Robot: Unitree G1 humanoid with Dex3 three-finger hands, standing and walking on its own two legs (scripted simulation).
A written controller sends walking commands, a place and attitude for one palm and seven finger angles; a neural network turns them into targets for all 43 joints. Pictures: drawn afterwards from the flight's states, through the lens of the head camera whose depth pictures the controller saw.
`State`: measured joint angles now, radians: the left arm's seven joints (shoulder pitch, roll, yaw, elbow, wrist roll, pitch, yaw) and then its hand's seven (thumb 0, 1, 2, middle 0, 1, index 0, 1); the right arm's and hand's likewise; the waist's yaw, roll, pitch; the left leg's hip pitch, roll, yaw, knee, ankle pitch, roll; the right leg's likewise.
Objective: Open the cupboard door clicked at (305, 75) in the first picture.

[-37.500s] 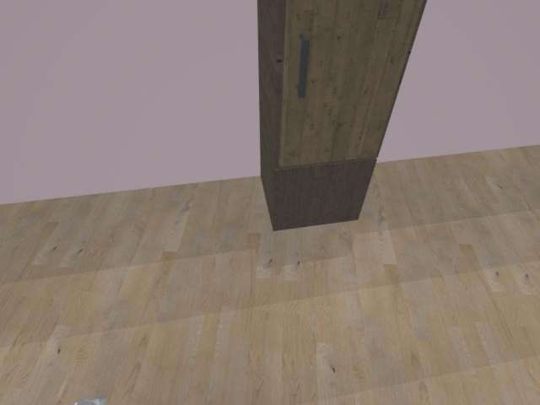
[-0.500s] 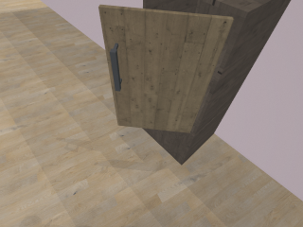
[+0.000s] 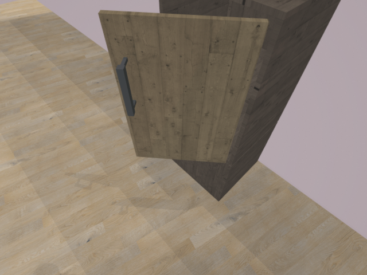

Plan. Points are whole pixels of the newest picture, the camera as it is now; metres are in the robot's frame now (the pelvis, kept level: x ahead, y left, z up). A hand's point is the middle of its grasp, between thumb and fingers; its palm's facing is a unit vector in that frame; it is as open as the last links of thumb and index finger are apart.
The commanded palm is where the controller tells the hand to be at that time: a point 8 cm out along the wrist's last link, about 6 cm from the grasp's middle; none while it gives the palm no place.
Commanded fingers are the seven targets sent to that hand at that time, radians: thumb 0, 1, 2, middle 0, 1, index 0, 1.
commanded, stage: come to a stop and stand still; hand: left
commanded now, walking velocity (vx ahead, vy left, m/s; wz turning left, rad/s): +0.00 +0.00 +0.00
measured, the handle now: (128, 88) +0.58 +0.20 +0.06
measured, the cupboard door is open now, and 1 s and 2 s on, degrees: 41 41 41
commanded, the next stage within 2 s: look again from close up in 1.12 s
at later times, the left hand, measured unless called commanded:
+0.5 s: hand out of the picture +0.01 +0.23 -0.15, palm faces -0.01 -0.95 -0.32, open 7.4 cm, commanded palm none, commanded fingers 0.00 0.90 0.90 -0.20 -0.30 -0.20 -0.30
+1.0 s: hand out of the picture +0.03 +0.22 -0.15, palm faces -0.04 -0.94 -0.33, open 7.4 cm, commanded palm none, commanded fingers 0.00 0.90 0.90 -0.20 -0.30 -0.20 -0.30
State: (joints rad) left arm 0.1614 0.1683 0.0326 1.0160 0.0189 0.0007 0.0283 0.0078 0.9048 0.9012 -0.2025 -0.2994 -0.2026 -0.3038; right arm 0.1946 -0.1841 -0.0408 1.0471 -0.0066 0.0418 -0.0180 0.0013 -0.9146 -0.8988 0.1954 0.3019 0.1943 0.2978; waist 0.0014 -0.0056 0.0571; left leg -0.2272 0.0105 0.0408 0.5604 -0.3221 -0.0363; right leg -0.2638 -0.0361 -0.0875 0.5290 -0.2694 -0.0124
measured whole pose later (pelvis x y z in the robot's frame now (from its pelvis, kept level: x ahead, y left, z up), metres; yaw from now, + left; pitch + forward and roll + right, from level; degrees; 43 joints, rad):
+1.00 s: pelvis -0.04 -0.01 +0.01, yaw -1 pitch -2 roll +1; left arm 0.19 0.30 0.00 1.07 0.02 -0.01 0.00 0.01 0.90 0.90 -0.20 -0.30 -0.20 -0.30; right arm 0.26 -0.32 -0.01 1.10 -0.02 -0.01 0.00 0.00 -0.91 -0.90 0.20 0.30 0.20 0.30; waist -0.01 0.01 0.01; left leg -0.17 0.02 0.05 0.41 -0.20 -0.01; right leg -0.24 -0.02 -0.08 0.43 -0.17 -0.03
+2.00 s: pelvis -0.01 -0.01 +0.01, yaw +0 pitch -2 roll +0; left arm 0.23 0.25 0.00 1.10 0.02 0.00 0.02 0.01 0.91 0.90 -0.20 -0.30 -0.20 -0.30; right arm 0.23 -0.26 0.01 1.13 -0.02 0.00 -0.01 0.00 -0.91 -0.90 0.20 0.30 0.20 0.30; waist 0.01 0.01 -0.01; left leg -0.11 0.02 0.04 0.37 -0.23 -0.01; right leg -0.16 -0.02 -0.09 0.38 -0.19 -0.02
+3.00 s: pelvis -0.03 -0.01 +0.00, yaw -2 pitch -2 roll +1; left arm 0.28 0.15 -0.01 1.06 0.02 -0.01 0.02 0.01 0.91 0.90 -0.20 -0.30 -0.20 -0.30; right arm 0.31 -0.18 0.01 1.04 -0.02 0.00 -0.01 0.00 -0.92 -0.90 0.20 0.30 0.19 0.30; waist 0.00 0.03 0.02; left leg -0.18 0.02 0.07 0.46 -0.25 -0.01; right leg -0.27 -0.02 -0.06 0.52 -0.22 -0.03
